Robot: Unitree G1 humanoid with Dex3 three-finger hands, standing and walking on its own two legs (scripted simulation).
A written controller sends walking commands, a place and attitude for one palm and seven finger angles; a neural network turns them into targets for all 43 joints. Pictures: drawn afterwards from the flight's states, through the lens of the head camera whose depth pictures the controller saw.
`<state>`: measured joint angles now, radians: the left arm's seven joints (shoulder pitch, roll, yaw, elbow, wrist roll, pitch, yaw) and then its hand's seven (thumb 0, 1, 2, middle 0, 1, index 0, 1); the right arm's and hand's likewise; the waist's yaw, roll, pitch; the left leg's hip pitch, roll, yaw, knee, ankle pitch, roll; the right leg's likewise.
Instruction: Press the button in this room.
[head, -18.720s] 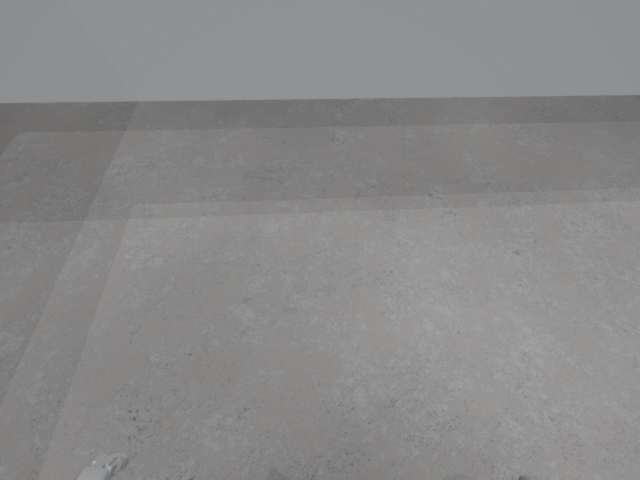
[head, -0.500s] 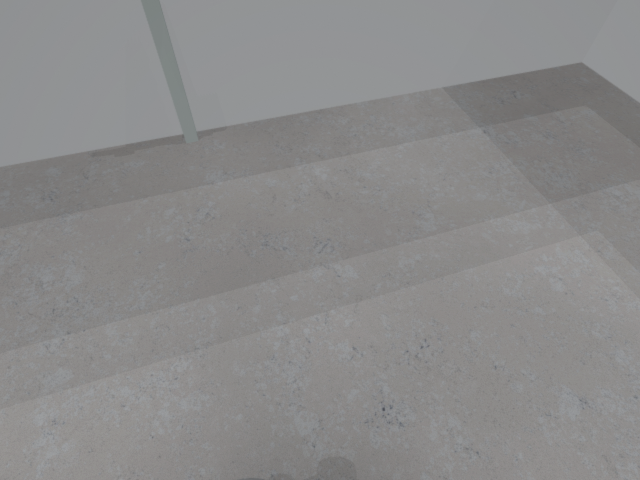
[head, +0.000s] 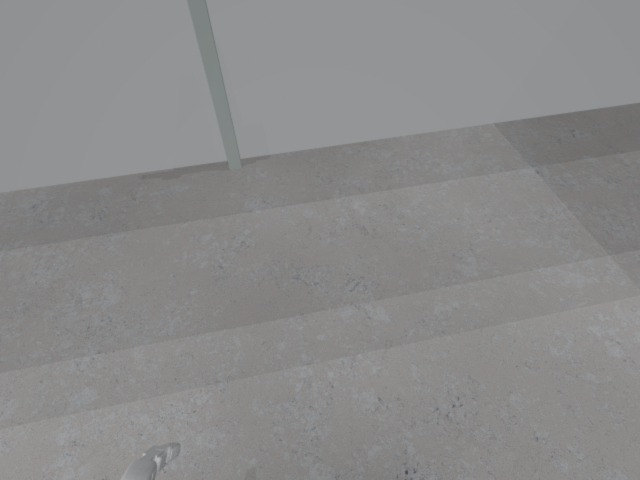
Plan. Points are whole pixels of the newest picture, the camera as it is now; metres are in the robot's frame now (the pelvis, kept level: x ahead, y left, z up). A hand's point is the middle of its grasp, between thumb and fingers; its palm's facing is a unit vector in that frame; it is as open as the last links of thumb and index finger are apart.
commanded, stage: turn or walk to find it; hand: left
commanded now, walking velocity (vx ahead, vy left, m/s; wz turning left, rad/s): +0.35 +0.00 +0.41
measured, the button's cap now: out of the picture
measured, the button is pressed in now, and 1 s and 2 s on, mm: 0 0 0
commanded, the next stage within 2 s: stand and wait in 0.72 s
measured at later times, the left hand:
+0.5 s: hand out of the picture +0.03 +0.16 -0.17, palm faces +0.33 -0.93 -0.16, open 7.4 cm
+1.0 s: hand (173, 301) +0.45 +0.28 -0.15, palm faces +0.20 -0.96 -0.22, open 7.4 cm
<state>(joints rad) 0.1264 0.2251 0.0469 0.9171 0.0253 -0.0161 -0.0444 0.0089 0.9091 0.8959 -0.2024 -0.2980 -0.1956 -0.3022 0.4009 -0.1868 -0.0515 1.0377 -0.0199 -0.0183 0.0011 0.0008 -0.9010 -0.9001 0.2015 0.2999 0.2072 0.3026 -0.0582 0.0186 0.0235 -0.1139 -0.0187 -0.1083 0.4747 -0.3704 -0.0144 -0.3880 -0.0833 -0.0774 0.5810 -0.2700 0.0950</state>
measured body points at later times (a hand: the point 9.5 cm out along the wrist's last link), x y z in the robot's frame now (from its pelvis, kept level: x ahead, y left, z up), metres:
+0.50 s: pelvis +0.18 +0.03 -0.01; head +0.22 +0.05 +0.44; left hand +0.02 +0.21 -0.15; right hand +0.36 -0.16 -0.15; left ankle +0.25 +0.16 -0.73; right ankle +0.07 -0.13 -0.73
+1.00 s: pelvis +0.37 +0.08 +0.00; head +0.39 +0.07 +0.45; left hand +0.44 +0.33 -0.13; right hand +0.37 -0.15 -0.16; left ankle +0.26 +0.16 -0.73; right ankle +0.51 -0.01 -0.72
